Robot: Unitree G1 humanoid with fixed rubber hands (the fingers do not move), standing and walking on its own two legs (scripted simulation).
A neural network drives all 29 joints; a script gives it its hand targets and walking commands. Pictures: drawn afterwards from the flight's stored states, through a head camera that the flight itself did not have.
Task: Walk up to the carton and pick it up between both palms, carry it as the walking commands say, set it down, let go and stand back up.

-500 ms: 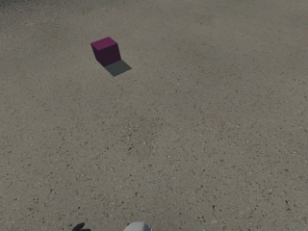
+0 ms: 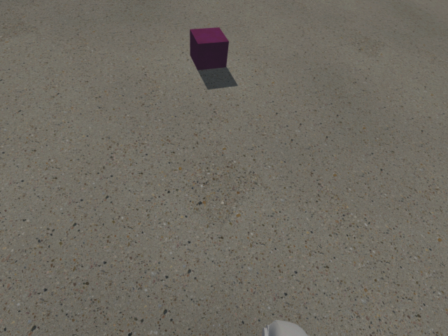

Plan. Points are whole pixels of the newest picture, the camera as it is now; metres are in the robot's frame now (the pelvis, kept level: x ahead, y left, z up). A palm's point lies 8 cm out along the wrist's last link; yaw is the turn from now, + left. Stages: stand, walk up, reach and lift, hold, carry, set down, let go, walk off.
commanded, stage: walk up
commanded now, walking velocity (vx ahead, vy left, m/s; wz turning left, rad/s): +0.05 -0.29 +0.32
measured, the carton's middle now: (208, 48) +2.23 +0.13 -0.66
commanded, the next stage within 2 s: none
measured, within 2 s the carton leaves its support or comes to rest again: neither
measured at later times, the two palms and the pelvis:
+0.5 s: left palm out of the picture +0.11 +0.09 -0.13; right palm (399, 278) +0.27 -0.38 -0.13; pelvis +0.18 -0.14 +0.00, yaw +6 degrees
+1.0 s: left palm (179, 177) +0.50 +0.14 -0.13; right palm (341, 196) +0.51 -0.33 -0.17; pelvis +0.46 -0.11 -0.02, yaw +6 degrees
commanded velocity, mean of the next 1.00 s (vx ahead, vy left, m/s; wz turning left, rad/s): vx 0.47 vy -0.06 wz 0.16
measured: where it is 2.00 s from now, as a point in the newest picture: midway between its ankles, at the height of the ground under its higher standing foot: (221, 187)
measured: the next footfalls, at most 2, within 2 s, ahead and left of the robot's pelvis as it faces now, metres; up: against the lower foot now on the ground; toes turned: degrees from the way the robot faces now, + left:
right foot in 0.28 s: +0.17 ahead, -0.23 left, +0.00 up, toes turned -1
left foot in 0.76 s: +0.49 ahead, -0.01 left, +0.00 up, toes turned +12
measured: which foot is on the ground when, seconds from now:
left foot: down 0.00-0.28, up 0.30-0.74, down 0.76-1.00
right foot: up 0.00-0.26, down 0.28-0.78, up 0.80-1.00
